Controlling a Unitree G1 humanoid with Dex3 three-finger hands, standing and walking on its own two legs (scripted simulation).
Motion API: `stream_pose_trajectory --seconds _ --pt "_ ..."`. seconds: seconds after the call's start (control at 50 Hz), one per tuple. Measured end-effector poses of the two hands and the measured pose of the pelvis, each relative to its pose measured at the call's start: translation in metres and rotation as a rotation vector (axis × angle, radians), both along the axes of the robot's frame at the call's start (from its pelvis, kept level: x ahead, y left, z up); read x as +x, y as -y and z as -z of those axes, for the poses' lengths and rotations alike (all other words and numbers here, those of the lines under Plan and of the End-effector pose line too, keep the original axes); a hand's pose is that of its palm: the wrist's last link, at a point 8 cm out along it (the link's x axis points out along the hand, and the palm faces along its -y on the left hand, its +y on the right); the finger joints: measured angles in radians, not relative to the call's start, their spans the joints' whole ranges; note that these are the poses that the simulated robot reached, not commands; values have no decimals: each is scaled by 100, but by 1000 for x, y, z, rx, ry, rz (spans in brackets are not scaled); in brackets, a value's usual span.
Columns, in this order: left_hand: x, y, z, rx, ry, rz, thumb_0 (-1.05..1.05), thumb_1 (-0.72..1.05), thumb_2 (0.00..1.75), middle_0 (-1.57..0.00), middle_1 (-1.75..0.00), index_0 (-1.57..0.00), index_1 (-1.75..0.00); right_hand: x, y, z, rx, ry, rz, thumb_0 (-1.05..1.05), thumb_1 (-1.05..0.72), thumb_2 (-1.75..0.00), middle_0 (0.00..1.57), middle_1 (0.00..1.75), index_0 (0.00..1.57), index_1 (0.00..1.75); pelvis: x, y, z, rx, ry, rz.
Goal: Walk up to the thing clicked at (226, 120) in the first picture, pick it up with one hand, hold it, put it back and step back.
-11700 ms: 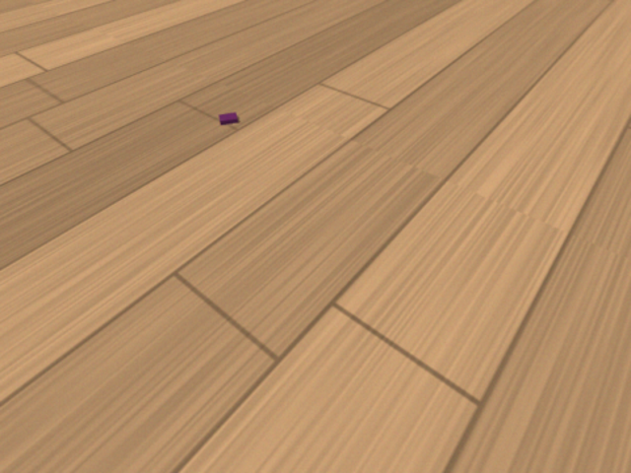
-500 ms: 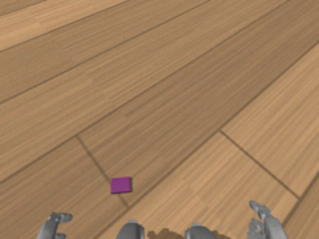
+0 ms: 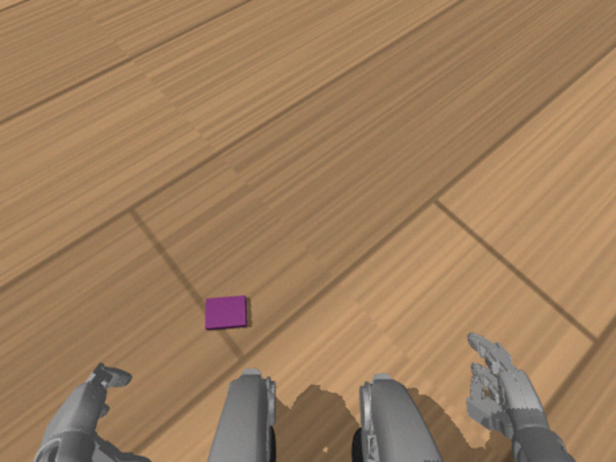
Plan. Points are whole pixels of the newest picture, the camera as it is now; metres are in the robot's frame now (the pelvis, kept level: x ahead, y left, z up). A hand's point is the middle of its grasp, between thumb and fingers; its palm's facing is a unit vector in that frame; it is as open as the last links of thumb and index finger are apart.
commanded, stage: rise first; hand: left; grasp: from above
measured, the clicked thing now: (226, 312) +0.44 +0.23 -0.59
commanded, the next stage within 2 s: none
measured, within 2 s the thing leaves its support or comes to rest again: neither
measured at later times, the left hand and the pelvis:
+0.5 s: hand (160, 351) +0.30 +0.30 -0.33, palm faces -0.47 -0.25 -0.85, open 13.8 cm; pelvis -0.07 -0.01 -0.19, yaw -4 degrees
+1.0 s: hand (177, 327) +0.37 +0.30 -0.41, palm faces -0.43 -0.04 -0.90, open 13.7 cm; pelvis -0.07 +0.00 -0.25, yaw -6 degrees
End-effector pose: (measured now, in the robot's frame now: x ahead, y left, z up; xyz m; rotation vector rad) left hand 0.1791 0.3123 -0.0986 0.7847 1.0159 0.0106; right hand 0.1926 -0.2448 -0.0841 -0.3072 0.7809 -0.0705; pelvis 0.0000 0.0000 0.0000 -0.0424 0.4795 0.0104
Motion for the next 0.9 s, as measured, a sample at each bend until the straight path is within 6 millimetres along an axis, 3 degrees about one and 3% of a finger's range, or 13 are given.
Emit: stream_pose_trajectory --seconds 0.18,0.3,0.4,0.52,0.64,0.76,0.9 --pt "59 5 77 154 136 275 0 -46 90 -20 -93 -19 -94 -28 23 103 -23 -100 12 1 -91 -90 21 30 20 30 -27 4 84 -4 -91 17" --pt "92 3 124 262 175 370 0 -49 94 -18 -94 -17 -96 -70 30 167 -24 -217 32 1 -92 -90 21 30 20 30 -48 6 134 -9 -114 30" --pt "114 0 154 316 189 449 0 -50 97 -18 -93 -16 -95 -112 33 207 -28 -318 59 1 -93 -91 21 30 20 30 -61 7 168 -19 -109 39" --pt "136 2 181 349 203 557 0 -49 98 -19 -91 -17 -93 -158 34 233 -41 -419 104 1 -92 -90 21 30 20 30 -70 5 198 -36 -96 47" --pt "154 5 204 384 239 644 0 -47 97 -20 -88 -17 -91 -188 34 245 -65 -503 135 0 -91 -90 21 30 21 30 -72 1 218 -54 -88 53" --pt "169 7 224 429 264 693 0 -46 97 -19 -87 -17 -90 -200 35 253 -88 -556 143 0 -90 -90 21 30 21 30 -72 -2 233 -66 -88 57" --pt "182 8 244 468 265 732 0 -46 96 -18 -88 -16 -90 -199 34 264 -103 -580 133 0 -90 -90 21 30 21 30 -69 -4 247 -73 -95 61"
